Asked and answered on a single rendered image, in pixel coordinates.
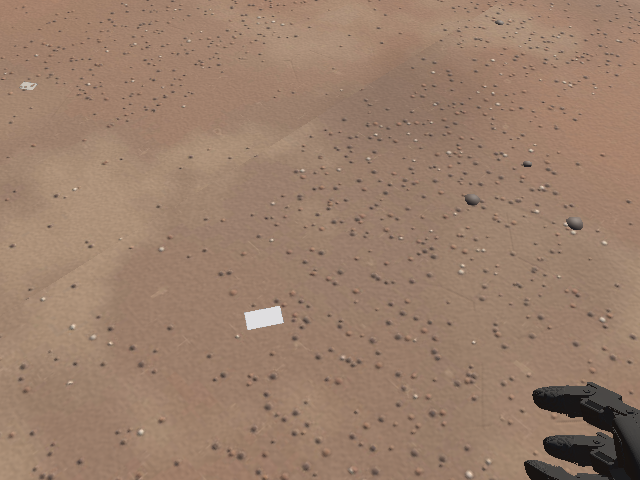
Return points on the robot right hand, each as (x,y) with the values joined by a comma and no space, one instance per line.
(616,458)

